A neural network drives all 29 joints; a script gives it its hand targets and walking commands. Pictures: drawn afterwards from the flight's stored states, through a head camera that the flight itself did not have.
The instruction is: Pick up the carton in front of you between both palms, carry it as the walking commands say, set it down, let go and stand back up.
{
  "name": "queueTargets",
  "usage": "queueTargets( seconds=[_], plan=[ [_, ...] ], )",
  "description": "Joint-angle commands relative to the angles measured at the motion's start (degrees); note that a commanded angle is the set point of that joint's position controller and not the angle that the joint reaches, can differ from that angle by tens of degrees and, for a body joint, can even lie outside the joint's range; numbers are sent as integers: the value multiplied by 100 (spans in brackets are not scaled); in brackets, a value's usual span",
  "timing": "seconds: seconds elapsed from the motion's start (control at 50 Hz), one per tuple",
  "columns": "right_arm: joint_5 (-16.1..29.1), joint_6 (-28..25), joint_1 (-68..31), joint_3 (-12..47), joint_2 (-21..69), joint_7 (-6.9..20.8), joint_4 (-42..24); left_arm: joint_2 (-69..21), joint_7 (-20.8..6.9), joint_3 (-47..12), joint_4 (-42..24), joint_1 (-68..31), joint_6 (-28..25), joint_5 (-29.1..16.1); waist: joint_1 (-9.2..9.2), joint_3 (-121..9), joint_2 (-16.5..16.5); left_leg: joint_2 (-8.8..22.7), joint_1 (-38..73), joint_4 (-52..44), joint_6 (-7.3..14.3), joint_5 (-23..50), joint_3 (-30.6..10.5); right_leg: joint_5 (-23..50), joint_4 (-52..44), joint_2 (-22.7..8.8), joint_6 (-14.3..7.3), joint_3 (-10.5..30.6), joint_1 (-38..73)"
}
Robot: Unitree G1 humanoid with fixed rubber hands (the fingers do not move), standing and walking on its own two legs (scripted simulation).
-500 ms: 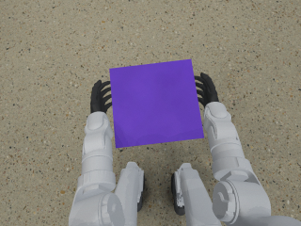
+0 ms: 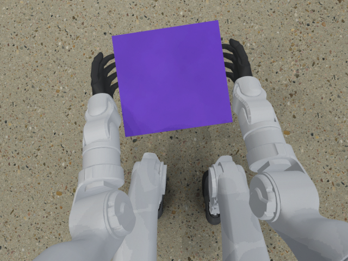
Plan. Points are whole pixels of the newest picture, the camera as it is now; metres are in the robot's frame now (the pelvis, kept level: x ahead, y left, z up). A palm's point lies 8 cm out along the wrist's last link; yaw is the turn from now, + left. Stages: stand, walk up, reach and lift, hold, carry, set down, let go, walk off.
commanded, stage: set down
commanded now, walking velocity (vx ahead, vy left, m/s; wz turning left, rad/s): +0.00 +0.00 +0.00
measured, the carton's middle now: (173, 90) +0.47 +0.05 -0.18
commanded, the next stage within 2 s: none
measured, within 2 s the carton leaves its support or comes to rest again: rests again in 1.24 s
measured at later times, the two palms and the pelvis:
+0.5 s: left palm (119, 97) +0.46 +0.21 -0.25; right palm (220, 80) +0.52 -0.09 -0.26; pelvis -0.02 +0.00 -0.10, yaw +1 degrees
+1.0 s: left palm (119, 98) +0.47 +0.22 -0.27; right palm (215, 84) +0.52 -0.08 -0.30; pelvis -0.02 +0.00 -0.13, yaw +2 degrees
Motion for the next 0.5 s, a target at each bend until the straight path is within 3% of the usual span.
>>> queueTargets(
  seconds=[0.0, 0.22, 0.48],
  plan=[
    [431, -144, -3882, 2420, 4913, 922, -125, -4719, -1031, -2983, 323, -3656, 156, -386, 213, -5562, -375, -700, 2745, -371, -158, 1290, 414, 1040, -614, 648, 169, -24, 2860],
    [434, -208, -4644, 1868, 4318, 1067, 707, -4401, -942, -2655, 658, -4672, 123, -449, 166, -5090, -122, -638, 2412, 344, -193, 1166, 465, 677, 243, 585, 43, -174, 1606],
    [1270, -476, -5556, 2791, 3956, 956, 404, -3935, -894, -3110, 462, -5259, -201, -1213, 405, -5793, -446, -532, 2383, 1333, -177, 1929, 549, 1463, 1239, 469, 60, -155, 2062]
  ],
)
